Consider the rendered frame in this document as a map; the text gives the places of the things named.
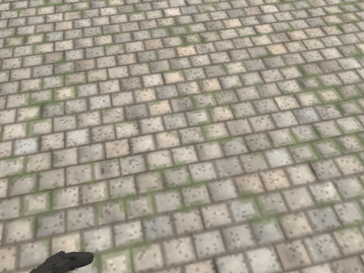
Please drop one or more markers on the left robot hand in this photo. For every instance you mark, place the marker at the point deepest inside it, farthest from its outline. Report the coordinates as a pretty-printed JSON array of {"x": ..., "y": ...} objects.
[{"x": 62, "y": 262}]

